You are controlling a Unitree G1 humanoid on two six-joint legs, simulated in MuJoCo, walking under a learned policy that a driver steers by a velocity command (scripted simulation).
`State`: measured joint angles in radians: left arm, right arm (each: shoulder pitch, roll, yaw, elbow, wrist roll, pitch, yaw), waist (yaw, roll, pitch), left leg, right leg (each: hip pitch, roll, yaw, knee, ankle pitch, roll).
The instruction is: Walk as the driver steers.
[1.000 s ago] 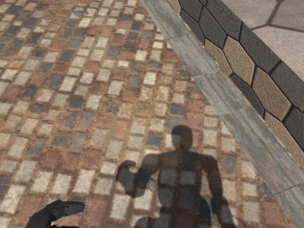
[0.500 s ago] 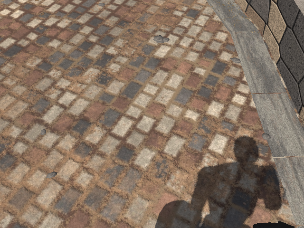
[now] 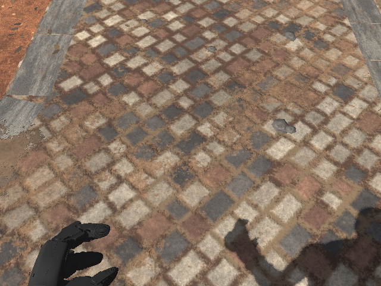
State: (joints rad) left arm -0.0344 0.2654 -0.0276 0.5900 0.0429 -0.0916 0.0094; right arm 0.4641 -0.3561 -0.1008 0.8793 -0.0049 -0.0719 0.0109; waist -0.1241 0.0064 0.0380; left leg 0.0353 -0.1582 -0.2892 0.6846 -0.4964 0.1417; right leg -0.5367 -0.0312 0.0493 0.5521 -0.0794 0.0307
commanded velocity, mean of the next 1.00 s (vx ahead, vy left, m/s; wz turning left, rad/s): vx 0.33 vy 0.00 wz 0.33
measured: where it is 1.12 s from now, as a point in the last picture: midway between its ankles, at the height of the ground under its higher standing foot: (186, 275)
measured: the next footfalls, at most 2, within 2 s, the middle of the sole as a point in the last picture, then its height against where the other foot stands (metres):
left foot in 0.38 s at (148, 277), level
right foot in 0.78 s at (214, 251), level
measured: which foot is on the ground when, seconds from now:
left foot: up 0.00-0.36, down 0.38-1.00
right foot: down 0.00-0.38, up 0.40-0.76, down 0.78-1.00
